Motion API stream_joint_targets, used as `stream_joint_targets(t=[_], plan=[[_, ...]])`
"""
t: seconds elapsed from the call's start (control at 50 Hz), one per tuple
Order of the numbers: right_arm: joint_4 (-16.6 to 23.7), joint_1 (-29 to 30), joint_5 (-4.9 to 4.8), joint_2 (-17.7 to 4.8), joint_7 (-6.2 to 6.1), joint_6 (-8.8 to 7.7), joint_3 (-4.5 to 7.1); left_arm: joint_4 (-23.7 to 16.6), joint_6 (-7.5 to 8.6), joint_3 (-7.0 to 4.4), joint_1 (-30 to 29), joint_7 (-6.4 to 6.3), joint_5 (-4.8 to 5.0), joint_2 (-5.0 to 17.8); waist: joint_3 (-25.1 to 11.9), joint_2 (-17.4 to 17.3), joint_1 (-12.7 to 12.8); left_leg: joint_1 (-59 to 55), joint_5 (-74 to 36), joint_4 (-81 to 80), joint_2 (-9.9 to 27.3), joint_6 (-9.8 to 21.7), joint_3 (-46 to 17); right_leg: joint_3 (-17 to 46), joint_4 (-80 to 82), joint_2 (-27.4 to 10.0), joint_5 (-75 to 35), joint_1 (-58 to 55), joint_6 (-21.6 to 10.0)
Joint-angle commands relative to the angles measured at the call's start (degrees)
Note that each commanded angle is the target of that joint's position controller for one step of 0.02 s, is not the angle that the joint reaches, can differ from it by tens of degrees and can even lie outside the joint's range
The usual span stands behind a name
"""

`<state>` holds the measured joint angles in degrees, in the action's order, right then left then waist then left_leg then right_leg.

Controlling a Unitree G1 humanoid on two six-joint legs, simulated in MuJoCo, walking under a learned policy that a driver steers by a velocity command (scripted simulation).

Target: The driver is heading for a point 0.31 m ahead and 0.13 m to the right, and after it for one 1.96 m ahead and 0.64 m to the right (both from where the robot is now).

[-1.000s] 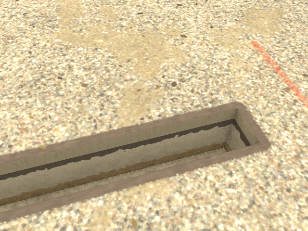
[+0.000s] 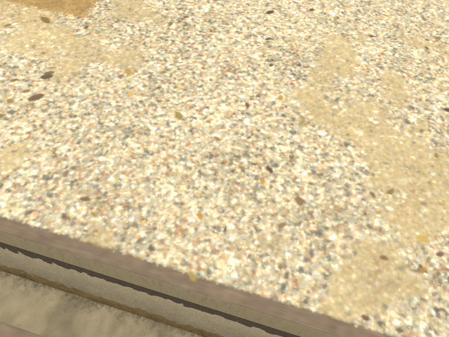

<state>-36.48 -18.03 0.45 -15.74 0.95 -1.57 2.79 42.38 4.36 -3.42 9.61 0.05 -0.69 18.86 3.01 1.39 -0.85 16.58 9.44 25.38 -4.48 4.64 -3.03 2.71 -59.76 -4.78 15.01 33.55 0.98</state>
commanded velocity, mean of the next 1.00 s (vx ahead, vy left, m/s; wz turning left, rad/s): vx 0.22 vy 0.00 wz -0.40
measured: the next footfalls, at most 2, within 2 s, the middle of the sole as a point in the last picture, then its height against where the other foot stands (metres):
right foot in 0.30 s outside the picture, level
left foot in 0.86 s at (210, 267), level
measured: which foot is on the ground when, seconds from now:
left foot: down 0.00-0.30, up 0.32-0.84, down 0.86-1.00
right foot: up 0.00-0.28, down 0.30-0.86, up 0.88-1.00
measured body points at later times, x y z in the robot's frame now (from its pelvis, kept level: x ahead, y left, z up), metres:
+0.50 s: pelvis +0.21 -0.05 -0.01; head +0.23 -0.07 +0.44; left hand +0.27 +0.22 -0.13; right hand +0.38 -0.34 -0.09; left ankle +0.24 +0.09 -0.65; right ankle +0.12 -0.12 -0.74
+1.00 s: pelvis +0.48 +0.00 -0.02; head +0.55 -0.03 +0.42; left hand +0.73 +0.18 -0.13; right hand +0.54 -0.30 -0.12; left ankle +0.64 +0.05 -0.74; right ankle +0.28 -0.09 -0.65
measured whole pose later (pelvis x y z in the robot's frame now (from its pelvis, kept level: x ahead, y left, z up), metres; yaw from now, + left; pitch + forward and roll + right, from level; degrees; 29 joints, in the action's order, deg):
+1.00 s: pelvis +0.48 +0.00 -0.02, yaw -31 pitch +4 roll +0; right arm -40.1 -2.8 1.8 -11.8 -0.9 -2.1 0.4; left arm 36.1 -1.3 -2.6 11.7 -3.7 2.4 17.9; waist 5.7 1.8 3.3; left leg 29.8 5.5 31.0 1.6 0.2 1.8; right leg 9.3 -68.8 1.3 28.8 23.6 1.6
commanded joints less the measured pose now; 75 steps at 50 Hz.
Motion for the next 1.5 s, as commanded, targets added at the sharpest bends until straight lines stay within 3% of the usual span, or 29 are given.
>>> stream_joint_targets(t=[0.02,0.08,0.22,0.3,0.32,0.34,0.36,0.4,0.42,0.52,0.56,0.68,0.72,0.76,0.8,0.84,0.86,0.88,0.9,0.94,0.96,1.02,1.1,1.2,1.26,1.38,1.42,1.46,1.5], plan=[[3.1,3.3,0.33,-9.0,-1.32,-1.73,2.53,-1.4,-0.43,-0.69,2.1,0.43,-1.10,2.7,-5.4,-6.6,2.4,0.2,-18.7,-11.1,12.3,7.7,-8.1,-0.3,8.6,-0.5,-9.5,-3.9,0.0],[1.5,0.5,2.33,-11.2,-1.62,-2.00,3.66,4.2,0.25,-1.34,7.7,1.55,-0.22,3.5,-11.1,-6.2,2.4,0.9,-24.3,-7.5,14.2,8.3,-4.5,-2.6,0.1,2.5,-22.0,-14.7,0.3],[-0.2,-1.7,0.39,-8.6,-1.14,-1.68,2.95,-2.3,-0.08,-1.34,-2.7,1.74,0.46,3.6,-0.5,-4.4,-1.5,-15.4,-31.0,-3.2,18.7,10.1,-7.1,-0.4,2.4,3.3,-3.2,6.4,-3.2],[4.7,13.6,-0.98,-11.7,-2.27,-0.87,3.16,1.5,-1.29,-2.75,22.7,2.00,-1.27,6.1,-9.5,-2.6,11.6,-0.5,-64.0,21.8,13.5,8.4,1.8,-11.7,10.3,10.9,-4.0,-24.6,-3.1],[4.2,16.2,-3.43,-10.1,-2.97,-0.88,2.91,1.6,-0.97,-2.02,26.9,1.53,-1.40,4.1,-4.4,-1.8,15.2,4.1,-49.1,39.3,9.4,5.0,2.7,-6.9,35.6,9.0,-12.9,-26.7,-6.7],[7.0,12.9,-1.68,-5.3,-3.53,-1.48,1.54,2.6,0.28,-2.03,26.3,1.45,1.16,7.7,0.8,18.3,9.0,23.2,20.1,59.1,-2.0,-1.3,5.7,14.5,35.2,-4.0,-55.7,-34.1,-14.1],[5.1,3.4,0.61,-4.6,-2.47,-2.02,0.90,-0.5,1.61,0.04,19.7,1.66,1.47,5.0,-4.9,7.2,1.3,28.6,26.0,62.7,-0.9,-2.4,-5.4,25.0,30.6,-11.3,-71.1,-37.6,-19.8],[6.7,7.0,-0.63,-7.4,-2.50,-2.53,1.92,-3.5,0.54,-2.17,11.3,1.61,2.74,11.3,-6.9,-3.7,-1.0,28.8,18.4,54.8,1.5,-4.0,-5.6,31.9,36.6,-13.8,-43.1,-30.9,-24.7],[6.4,10.4,-0.44,-9.2,-3.07,-1.77,2.75,-4.8,-0.03,-1.38,8.1,1.43,4.86,8.6,-3.3,-8.7,-0.8,28.8,18.8,51.2,4.3,-4.7,-5.5,29.7,37.1,-12.8,-43.0,-28.4,-23.0],[4.9,15.6,0.81,-3.8,-1.16,-0.61,0.27,-4.2,-2.44,-0.27,14.7,-3.31,1.42,5.8,-9.1,-0.1,2.6,29.3,-0.7,42.2,2.7,-6.2,-0.1,17.1,30.7,-3.9,-57.0,-32.6,-15.4],[6.5,24.3,-1.95,-7.6,-0.85,-1.22,1.66,-0.6,-1.46,-1.15,25.0,-5.09,3.67,8.0,-6.2,4.4,6.8,40.0,2.5,38.9,2.1,-6.0,-3.2,20.4,34.6,-4.5,-36.6,-41.9,-14.2],[9.8,36.8,-2.87,-5.3,0.77,-2.19,0.80,1.3,-1.88,-1.72,30.6,-5.80,3.66,5.6,2.4,7.9,9.3,59.6,7.4,34.7,3.9,-6.9,-4.3,30.4,36.5,-9.8,-14.2,-50.3,-15.2],[10.9,38.3,-4.04,-2.7,0.80,-1.66,0.31,0.6,-4.66,-1.51,27.4,-6.81,4.73,5.9,4.9,8.3,7.5,48.4,1.6,24.8,2.9,-7.0,0.0,24.7,38.1,-6.8,-14.6,-38.1,-12.2],[11.0,33.4,-0.15,4.3,2.34,-0.62,-2.27,-3.5,-7.14,-0.90,20.0,-5.92,4.11,4.4,0.0,5.8,4.8,5.1,-24.4,15.1,-2.2,-4.3,6.2,16.1,43.8,-1.3,-16.8,-9.2,-8.5],[10.8,32.4,0.23,1.1,2.00,-0.18,-0.74,-6.9,-5.45,-1.92,11.6,-6.45,5.47,9.3,-0.2,11.8,0.1,-3.9,-19.2,15.3,0.9,-3.0,2.1,15.9,47.0,-3.2,-24.7,-8.7,-5.6],[6.0,19.7,0.08,-6.1,0.43,-0.67,2.01,-7.8,-4.44,-1.93,9.2,-6.74,4.43,8.4,-5.4,13.1,-5.7,-10.2,-9.4,5.9,1.9,-2.9,0.9,14.1,34.8,0.4,-31.8,-19.8,-2.7],[2.2,6.5,-0.89,-8.8,-0.83,-0.81,2.84,-8.8,-4.29,-1.52,10.4,-6.05,1.59,7.0,-13.5,13.7,-9.1,-19.3,-3.6,4.8,10.3,-0.1,-4.9,13.9,23.5,0.0,-26.1,-21.4,-2.8],[-0.7,-2.6,1.65,-12.1,-1.28,-0.95,3.06,-9.0,-2.92,-0.10,17.0,-4.62,-0.08,1.0,-25.6,-4.2,-5.0,-41.7,-29.3,13.8,19.7,4.9,-10.9,12.6,8.9,4.3,-1.3,-8.6,-2.4],[-3.5,-2.7,1.19,-16.2,-1.48,0.53,4.12,-12.5,-2.40,2.70,21.3,-3.67,4.15,-5.8,-34.5,-27.2,-0.1,-47.9,-27.9,0.5,30.6,12.9,-38.2,9.5,-11.9,11.1,24.4,5.3,0.8],[3.1,7.8,2.39,-4.3,-2.67,-0.79,0.65,-7.5,-4.03,-0.13,11.7,-3.60,2.84,4.0,-25.5,-7.1,-2.8,-29.9,-25.4,-2.1,27.6,8.7,-28.4,10.7,-13.7,6.0,15.8,4.5,0.9],[1.3,8.7,2.62,-3.8,-2.36,-1.44,-0.03,-8.2,-5.52,0.09,10.1,-4.24,2.42,3.2,-20.7,-3.9,-0.3,-22.4,-29.5,-3.3,27.2,8.7,-23.6,8.7,-12.8,4.0,14.0,2.7,0.7],[-4.7,4.9,0.23,-7.7,-3.78,-3.72,1.77,-8.4,-7.21,-0.96,6.8,-3.35,3.83,3.8,-11.5,-9.1,1.7,-8.6,-10.6,-13.6,24.3,9.7,-16.0,6.4,-22.5,3.2,8.5,0.7,-1.0],[-6.3,4.7,-2.76,-3.0,-5.47,-1.92,0.48,-10.5,-8.25,-0.41,4.2,-3.17,0.78,1.9,-5.5,-6.0,3.1,-7.5,-5.0,-14.1,21.3,9.8,-7.2,8.6,-22.6,6.7,0.3,8.6,-0.6],[-3.6,5.9,-0.69,-5.3,-7.91,3.10,-0.24,-17.3,-8.67,1.89,0.0,-2.41,1.53,-2.0,-4.7,-11.9,4.2,-6.4,4.5,-12.3,20.0,10.7,-4.2,4.5,-6.6,6.3,-3.1,10.6,4.3],[-3.2,2.0,-2.06,-7.3,-9.39,4.74,0.23,-18.3,-7.59,2.64,-4.8,-1.61,1.18,-1.6,-2.5,-8.6,-0.9,-7.5,11.9,-13.4,20.0,9.7,-3.3,-2.5,3.8,6.6,-2.2,9.6,3.3],[-4.7,1.3,-2.46,-7.3,-6.25,3.96,0.34,-15.0,-6.84,2.38,1.2,0.49,0.08,-3.1,-1.1,-7.8,-1.3,-6.0,19.1,-12.7,21.1,5.7,-1.1,-4.3,33.4,4.0,-6.5,-11.9,-3.3],[-7.5,-2.5,0.14,-6.7,-3.15,3.04,-0.06,-11.5,-5.74,1.27,5.2,1.12,-1.53,-1.9,-1.6,-6.4,-0.6,-0.9,19.1,-5.0,15.4,2.4,3.9,-6.9,36.9,6.1,-8.1,-25.3,-4.1],[-4.4,3.9,0.98,-0.9,-0.80,2.90,-2.12,-11.8,-6.17,0.94,8.7,1.22,-1.43,0.9,-4.2,2.8,0.4,13.2,18.9,10.7,8.3,-3.6,4.8,10.2,40.1,-4.6,-5.3,-36.2,-7.3],[-3.0,6.5,-1.24,-3.1,-2.27,3.59,-1.92,-11.8,-4.94,1.23,6.7,0.98,-2.17,-0.3,-2.4,9.2,0.4,16.8,22.8,23.8,8.6,-6.8,-0.3,23.6,47.4,-10.3,4.6,-28.3,-13.5]])
Velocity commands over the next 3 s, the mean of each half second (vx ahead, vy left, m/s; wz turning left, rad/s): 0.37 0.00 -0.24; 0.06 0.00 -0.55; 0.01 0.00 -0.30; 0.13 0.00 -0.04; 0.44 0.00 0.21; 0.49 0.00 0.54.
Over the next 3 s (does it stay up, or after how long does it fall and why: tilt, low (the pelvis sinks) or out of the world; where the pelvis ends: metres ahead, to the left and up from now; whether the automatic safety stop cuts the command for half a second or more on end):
stays up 1.11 -0.45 0.00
